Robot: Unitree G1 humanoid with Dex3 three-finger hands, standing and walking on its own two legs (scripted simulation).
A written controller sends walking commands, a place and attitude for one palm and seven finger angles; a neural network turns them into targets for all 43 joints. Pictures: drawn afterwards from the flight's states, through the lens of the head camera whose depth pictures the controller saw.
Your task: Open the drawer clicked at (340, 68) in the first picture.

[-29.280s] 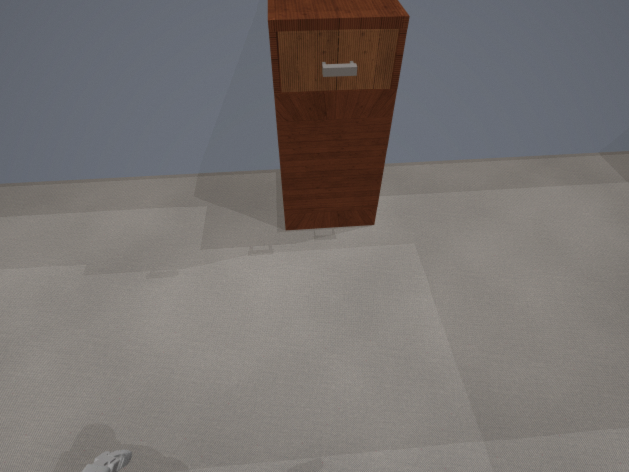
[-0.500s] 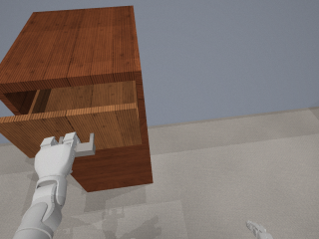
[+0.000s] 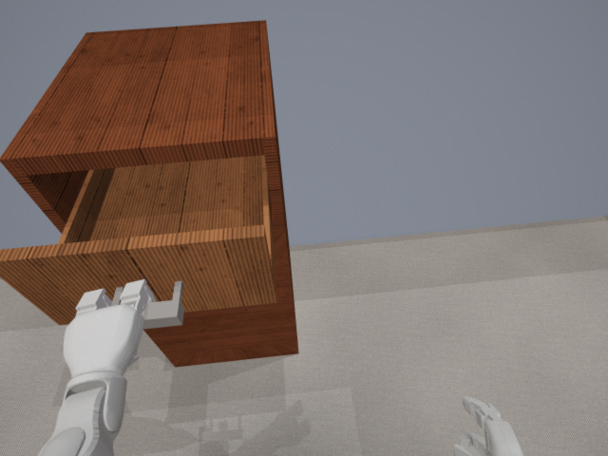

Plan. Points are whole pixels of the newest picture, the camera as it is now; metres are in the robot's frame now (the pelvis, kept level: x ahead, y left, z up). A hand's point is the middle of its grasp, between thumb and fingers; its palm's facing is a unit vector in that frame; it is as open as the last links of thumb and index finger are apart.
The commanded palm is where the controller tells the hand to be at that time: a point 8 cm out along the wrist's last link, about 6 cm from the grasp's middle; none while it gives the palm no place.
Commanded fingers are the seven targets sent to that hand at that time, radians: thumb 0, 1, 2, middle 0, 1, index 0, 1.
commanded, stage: pull the drawer open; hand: left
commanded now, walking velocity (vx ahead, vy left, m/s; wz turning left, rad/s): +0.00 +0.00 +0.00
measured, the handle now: (147, 302) +0.32 +0.25 +0.01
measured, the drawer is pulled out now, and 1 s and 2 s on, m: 0.16 0.27 0.30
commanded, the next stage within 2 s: open the thumb to release the handle in 1.42 s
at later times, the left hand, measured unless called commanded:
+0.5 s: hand (116, 395) +0.20 +0.25 -0.01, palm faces -0.01 -0.09 -1.00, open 6.0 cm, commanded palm +0.16 +0.25 +0.05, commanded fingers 0.00 0.90 0.90 -0.40 -1.35 -0.40 -1.35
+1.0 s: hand (104, 444) +0.15 +0.25 -0.01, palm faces -0.03 -0.10 -0.99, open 6.0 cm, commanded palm +0.11 +0.25 +0.05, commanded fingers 0.00 0.90 0.90 -0.40 -1.35 -0.40 -1.35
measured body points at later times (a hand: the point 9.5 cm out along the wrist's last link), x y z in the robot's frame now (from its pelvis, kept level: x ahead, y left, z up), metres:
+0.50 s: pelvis +0.00 +0.00 +0.00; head +0.02 -0.02 +0.44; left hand +0.20 +0.25 +0.04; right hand +0.20 -0.23 -0.11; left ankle +0.02 +0.13 -0.70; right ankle -0.06 -0.12 -0.70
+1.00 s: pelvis -0.01 +0.00 -0.01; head +0.02 -0.02 +0.44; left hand +0.15 +0.25 +0.04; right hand +0.20 -0.23 -0.11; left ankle +0.02 +0.13 -0.70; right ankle -0.06 -0.12 -0.70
